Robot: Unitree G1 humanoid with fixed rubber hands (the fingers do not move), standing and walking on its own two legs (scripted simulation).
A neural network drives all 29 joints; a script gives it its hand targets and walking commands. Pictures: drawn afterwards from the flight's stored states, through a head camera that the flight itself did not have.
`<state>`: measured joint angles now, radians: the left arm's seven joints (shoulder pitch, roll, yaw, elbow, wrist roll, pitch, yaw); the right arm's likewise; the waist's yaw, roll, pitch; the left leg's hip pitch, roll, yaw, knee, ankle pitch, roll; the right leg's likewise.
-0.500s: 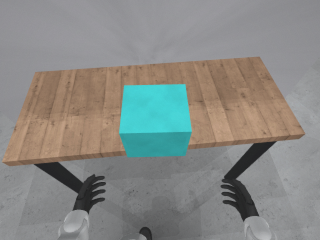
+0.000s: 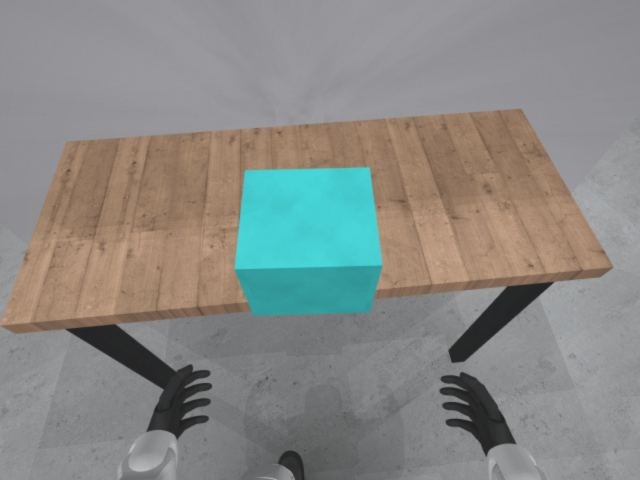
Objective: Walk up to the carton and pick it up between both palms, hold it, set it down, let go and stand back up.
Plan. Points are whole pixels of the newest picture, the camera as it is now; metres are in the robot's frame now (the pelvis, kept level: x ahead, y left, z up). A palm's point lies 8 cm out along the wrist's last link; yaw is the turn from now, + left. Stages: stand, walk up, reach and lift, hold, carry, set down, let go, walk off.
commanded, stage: set down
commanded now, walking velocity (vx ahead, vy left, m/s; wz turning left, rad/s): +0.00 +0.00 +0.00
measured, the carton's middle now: (309, 243) +0.42 +0.06 -0.03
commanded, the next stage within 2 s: let go in 0.28 s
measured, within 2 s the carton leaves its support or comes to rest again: neither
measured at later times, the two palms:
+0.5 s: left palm (165, 435) +0.16 +0.23 -0.09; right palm (499, 449) +0.16 -0.20 -0.10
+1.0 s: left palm (157, 450) +0.15 +0.24 -0.10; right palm (511, 463) +0.15 -0.21 -0.11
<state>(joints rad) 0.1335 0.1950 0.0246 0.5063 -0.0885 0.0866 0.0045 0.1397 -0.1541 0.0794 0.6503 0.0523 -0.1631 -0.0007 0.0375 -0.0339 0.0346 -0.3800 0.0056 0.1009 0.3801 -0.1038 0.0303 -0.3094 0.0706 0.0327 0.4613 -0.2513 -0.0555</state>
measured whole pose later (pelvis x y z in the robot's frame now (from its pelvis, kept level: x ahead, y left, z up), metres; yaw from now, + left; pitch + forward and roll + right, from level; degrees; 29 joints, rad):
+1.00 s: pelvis +0.01 +0.00 +0.00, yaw +0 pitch +6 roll +1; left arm 0.19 0.21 0.02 0.57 -0.01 0.04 0.01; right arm 0.15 -0.21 0.07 0.80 0.00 -0.14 0.02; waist 0.04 -0.03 0.03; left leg -0.38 0.01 0.10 0.42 -0.14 0.03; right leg -0.30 0.07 0.03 0.48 -0.28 -0.06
